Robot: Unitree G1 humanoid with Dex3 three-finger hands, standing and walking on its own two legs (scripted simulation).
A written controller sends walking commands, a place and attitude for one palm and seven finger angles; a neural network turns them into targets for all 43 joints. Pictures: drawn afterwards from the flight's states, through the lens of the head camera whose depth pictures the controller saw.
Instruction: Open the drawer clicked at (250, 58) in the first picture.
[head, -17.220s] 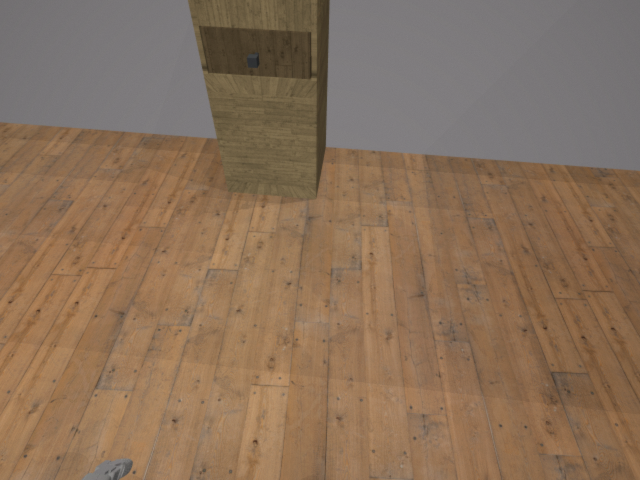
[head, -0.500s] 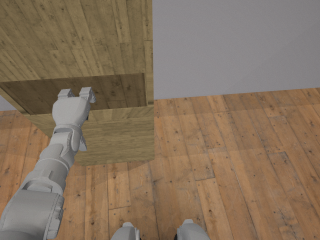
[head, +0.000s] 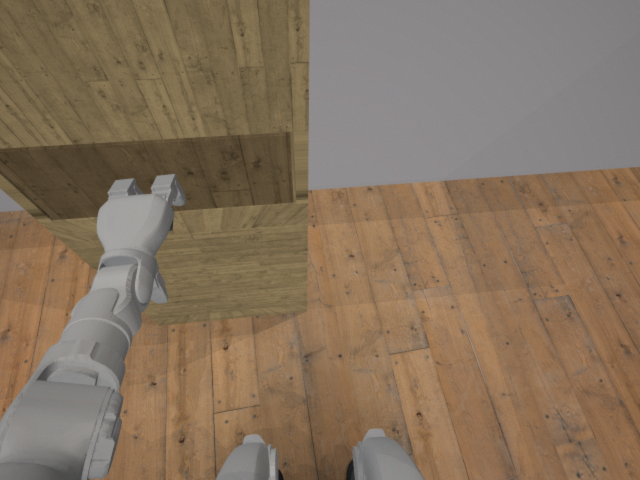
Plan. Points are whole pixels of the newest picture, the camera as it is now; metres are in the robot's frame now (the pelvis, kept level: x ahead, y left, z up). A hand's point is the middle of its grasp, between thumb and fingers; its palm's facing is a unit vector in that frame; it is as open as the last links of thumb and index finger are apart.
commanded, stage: lower the fingers behind the handle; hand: left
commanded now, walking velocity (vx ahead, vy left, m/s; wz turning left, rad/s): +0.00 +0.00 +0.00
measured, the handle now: (158, 204) +0.49 +0.22 -0.02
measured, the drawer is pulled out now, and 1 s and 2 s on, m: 0.00 0.00 0.07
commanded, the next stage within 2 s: close the thumb around the handle in 0.44 s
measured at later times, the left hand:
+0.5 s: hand (155, 239) +0.44 +0.22 -0.03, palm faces -0.09 -0.06 -0.99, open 13.9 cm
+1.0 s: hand (156, 238) +0.44 +0.22 -0.03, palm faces -0.08 -0.05 -1.00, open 8.3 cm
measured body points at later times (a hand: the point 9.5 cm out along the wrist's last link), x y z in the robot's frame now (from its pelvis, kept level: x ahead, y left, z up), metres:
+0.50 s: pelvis +0.00 +0.00 +0.00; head +0.11 +0.00 +0.43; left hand +0.44 +0.22 +0.02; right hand +0.03 -0.27 -0.13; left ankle +0.00 +0.10 -0.66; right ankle +0.01 -0.12 -0.66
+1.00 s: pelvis +0.00 -0.01 +0.00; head +0.11 -0.01 +0.44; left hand +0.44 +0.22 +0.02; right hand +0.03 -0.27 -0.13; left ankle +0.00 +0.10 -0.66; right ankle +0.01 -0.12 -0.66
